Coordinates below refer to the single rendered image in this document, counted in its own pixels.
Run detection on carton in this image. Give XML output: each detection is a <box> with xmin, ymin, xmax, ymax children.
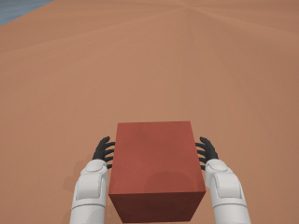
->
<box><xmin>108</xmin><ymin>120</ymin><xmax>206</xmax><ymax>224</ymax></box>

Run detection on robot right hand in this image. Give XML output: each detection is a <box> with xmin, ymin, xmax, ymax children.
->
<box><xmin>195</xmin><ymin>136</ymin><xmax>219</xmax><ymax>171</ymax></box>

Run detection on robot left hand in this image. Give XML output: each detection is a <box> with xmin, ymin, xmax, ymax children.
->
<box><xmin>93</xmin><ymin>136</ymin><xmax>116</xmax><ymax>169</ymax></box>

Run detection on left robot forearm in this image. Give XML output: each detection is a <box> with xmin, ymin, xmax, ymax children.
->
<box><xmin>69</xmin><ymin>159</ymin><xmax>108</xmax><ymax>224</ymax></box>

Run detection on right robot forearm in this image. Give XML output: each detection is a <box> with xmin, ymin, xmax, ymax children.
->
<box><xmin>205</xmin><ymin>159</ymin><xmax>251</xmax><ymax>224</ymax></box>

